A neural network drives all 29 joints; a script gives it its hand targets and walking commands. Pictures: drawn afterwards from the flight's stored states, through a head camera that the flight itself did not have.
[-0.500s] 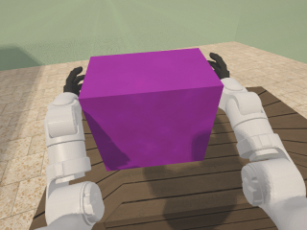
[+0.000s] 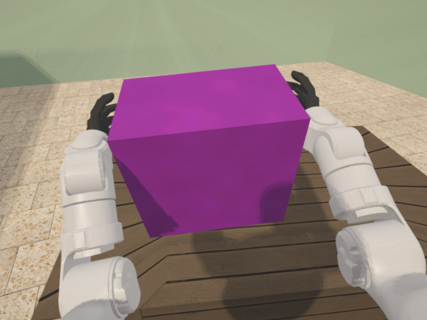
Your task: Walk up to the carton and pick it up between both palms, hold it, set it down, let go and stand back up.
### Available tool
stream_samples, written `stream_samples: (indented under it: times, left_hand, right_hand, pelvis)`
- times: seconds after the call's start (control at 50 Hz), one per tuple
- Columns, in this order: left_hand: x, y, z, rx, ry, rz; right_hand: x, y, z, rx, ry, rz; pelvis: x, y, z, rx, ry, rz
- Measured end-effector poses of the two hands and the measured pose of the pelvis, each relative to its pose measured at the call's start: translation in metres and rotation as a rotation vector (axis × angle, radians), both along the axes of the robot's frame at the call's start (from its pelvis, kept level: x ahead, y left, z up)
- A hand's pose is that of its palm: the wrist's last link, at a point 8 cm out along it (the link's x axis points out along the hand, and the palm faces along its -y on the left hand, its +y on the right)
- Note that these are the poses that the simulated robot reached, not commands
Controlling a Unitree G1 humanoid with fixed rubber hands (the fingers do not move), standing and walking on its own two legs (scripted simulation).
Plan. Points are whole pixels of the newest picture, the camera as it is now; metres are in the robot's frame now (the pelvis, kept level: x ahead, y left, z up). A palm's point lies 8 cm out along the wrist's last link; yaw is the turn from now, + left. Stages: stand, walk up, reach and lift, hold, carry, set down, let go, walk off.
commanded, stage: hold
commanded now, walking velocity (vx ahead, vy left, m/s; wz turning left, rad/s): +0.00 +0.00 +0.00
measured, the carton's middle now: (209, 155) +0.36 +0.01 +0.21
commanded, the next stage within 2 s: none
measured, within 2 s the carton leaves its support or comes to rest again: neither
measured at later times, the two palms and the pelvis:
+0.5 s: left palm (98, 138) +0.35 +0.19 +0.26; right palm (304, 118) +0.36 -0.17 +0.28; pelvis -0.01 +0.00 +0.00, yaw +0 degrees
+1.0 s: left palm (102, 132) +0.35 +0.18 +0.27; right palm (310, 116) +0.36 -0.17 +0.28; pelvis +0.00 +0.00 +0.00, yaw +0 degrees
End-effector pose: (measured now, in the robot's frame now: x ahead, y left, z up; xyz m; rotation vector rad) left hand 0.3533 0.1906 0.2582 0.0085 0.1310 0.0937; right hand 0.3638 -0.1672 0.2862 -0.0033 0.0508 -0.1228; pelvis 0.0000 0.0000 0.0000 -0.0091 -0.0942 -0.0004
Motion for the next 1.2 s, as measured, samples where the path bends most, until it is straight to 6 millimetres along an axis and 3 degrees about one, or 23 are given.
stream_samples:
  times: [0.1, 0.26, 0.38, 0.54, 0.68, 0.88, 1.06, 1.2]
  left_hand:
    - [-0.002, -0.004, 0.006, 0.015, -0.004, -0.003]
    - [0.0, -0.006, 0.003, 0.021, 0.037, -0.007]
    - [-0.002, -0.003, 0.01, 0.019, -0.011, 0.0]
    - [-0.003, 0.004, -0.001, -0.007, 0.034, 0.007]
    - [0.001, 0.001, 0.01, 0.01, -0.019, 0.003]
    - [0.001, -0.007, -0.006, 0.013, 0.043, -0.012]
    - [-0.003, -0.004, 0.014, 0.014, -0.016, 0.005]
    - [-0.001, 0.004, 0.002, -0.009, 0.046, 0.003]
  right_hand:
    - [-0.002, -0.004, 0.001, 0.01, -0.005, -0.002]
    - [-0.002, -0.007, -0.013, 0.026, 0.037, -0.006]
    - [-0.003, -0.004, -0.004, 0.02, -0.013, 0.0]
    - [0.0, 0.003, -0.006, -0.004, 0.033, 0.007]
    - [0.002, 0.001, 0.008, 0.004, -0.019, 0.002]
    - [-0.003, -0.008, -0.014, 0.009, 0.041, -0.011]
    - [-0.003, -0.004, 0.001, 0.02, -0.017, 0.002]
    - [0.001, 0.003, -0.003, -0.008, 0.046, 0.005]
  pelvis:
    - [0.001, 0.002, 0.0, 0.0, -0.002, -0.007]
    - [-0.003, 0.005, 0.001, 0.002, -0.002, -0.01]
    - [-0.005, 0.004, 0.001, 0.0, 0.007, -0.01]
    - [-0.005, 0.001, 0.001, 0.002, 0.009, 0.001]
    - [-0.005, 0.0, 0.0, -0.001, 0.014, 0.004]
    - [0.0, 0.002, 0.0, 0.0, -0.001, -0.003]
    - [-0.003, 0.004, 0.001, 0.002, -0.002, -0.011]
    - [-0.005, 0.001, 0.001, 0.003, 0.001, 0.0]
